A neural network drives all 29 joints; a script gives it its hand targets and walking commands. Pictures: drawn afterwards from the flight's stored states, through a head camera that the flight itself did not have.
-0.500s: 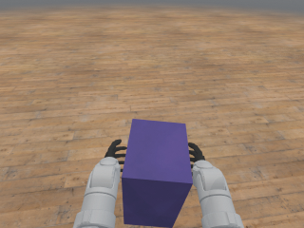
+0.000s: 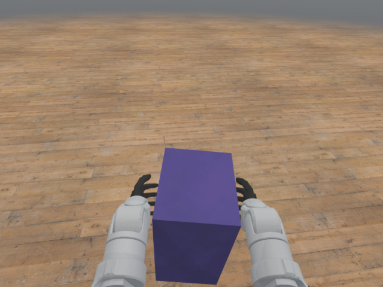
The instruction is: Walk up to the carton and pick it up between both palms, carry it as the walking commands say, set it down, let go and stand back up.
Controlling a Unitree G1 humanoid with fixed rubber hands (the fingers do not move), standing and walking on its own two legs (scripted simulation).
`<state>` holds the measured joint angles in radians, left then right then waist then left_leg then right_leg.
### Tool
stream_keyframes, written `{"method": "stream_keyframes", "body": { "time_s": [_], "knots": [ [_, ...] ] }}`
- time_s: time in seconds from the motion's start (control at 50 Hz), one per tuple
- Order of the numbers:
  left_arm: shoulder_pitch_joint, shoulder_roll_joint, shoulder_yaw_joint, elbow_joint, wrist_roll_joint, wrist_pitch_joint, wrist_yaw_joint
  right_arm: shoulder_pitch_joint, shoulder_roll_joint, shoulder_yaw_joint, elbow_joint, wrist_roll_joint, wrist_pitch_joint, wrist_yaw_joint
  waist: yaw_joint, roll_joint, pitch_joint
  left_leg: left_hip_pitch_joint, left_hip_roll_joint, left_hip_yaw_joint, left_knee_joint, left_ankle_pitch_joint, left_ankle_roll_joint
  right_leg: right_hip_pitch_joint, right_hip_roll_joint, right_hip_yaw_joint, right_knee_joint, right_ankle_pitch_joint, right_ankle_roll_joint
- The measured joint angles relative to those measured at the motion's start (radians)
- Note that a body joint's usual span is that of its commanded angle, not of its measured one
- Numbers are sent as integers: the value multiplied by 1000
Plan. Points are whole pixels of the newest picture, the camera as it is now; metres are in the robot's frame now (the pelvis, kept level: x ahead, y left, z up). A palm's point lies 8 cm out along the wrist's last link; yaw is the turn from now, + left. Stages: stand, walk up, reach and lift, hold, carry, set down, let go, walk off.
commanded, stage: hold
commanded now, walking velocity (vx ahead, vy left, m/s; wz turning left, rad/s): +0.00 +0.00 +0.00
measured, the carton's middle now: (192, 219) +0.32 +0.00 +0.00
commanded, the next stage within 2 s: carry in 0.64 s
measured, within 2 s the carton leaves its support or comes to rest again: neither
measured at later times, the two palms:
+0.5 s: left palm (138, 204) +0.31 +0.12 +0.06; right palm (248, 206) +0.31 -0.12 +0.06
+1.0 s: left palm (102, 229) +0.26 +0.19 +0.05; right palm (218, 216) +0.29 -0.05 +0.05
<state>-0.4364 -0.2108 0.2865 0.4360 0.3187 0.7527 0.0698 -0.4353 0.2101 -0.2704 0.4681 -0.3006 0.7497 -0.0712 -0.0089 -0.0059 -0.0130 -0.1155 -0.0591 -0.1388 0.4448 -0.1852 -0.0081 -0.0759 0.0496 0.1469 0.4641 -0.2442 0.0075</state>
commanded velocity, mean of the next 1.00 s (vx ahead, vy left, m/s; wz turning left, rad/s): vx -0.10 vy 0.00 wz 0.24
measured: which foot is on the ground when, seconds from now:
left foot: down 0.00-1.00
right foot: down 0.00-0.90, up 0.92-1.00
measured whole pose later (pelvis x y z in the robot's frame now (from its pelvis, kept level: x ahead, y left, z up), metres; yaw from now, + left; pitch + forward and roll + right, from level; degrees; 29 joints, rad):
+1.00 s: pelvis -0.03 +0.01 -0.02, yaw +8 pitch +4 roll -2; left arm -0.31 -0.17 0.09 -0.09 0.13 1.01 0.17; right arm -0.30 0.16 -0.07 -0.06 -0.07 1.02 -0.19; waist 0.00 0.00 -0.03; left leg -0.50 -0.05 -0.05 0.64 -0.22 0.04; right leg -0.53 0.01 0.01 0.97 -0.53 0.03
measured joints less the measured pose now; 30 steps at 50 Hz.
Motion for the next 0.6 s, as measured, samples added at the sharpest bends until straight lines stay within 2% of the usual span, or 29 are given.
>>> {"method": "stream_keyframes", "body": {
  "time_s": [0.14, 0.42, 0.6],
  "knots": [
    [-9, -4, 0, 13, 8, -2, 0, 9, -3, -4, -4, 5, -2, 2, 0, 3, -2, 2, 2, 5, 2, -7, 0, 0, 1, 1, 3, -5, -1],
    [63, 24, -83, -56, -26, 16, -5, 70, -26, 94, -68, 38, 24, -9, 8, 0, -8, 24, 3, -3, -39, 0, -1, 24, -5, -11, -37, -1, -5],
    [75, 28, -93, -68, -31, 28, -14, 83, -31, 106, -84, 43, 40, -2, 4, 1, -2, 32, 3, -1, -46, 3, 0, 31, -7, -11, -42, 0, -5]
  ]
}}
